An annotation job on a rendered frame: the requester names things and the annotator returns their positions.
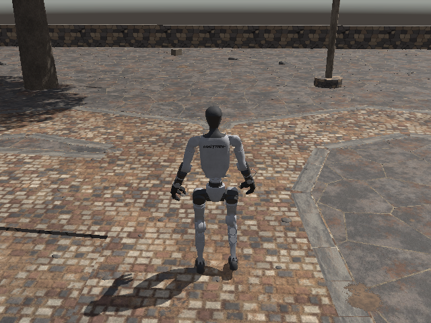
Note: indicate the robot head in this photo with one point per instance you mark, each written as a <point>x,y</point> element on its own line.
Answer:
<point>213,116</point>

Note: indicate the right robot upper arm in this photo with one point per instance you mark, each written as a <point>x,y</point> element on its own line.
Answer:
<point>239,152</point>

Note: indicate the left robot hand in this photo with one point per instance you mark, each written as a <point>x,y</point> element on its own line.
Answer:
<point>177,190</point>

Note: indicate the left robot upper arm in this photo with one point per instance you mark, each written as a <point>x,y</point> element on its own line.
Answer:
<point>189,153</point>

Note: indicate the right robot shin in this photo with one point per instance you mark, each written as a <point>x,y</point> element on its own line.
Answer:
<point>232,238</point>

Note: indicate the right robot hand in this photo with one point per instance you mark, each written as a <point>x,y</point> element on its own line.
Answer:
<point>252,187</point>

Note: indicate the robot right forearm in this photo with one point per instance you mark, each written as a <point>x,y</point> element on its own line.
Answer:
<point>247,175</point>

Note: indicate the robot left forearm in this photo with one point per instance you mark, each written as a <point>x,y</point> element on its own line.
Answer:
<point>179,177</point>

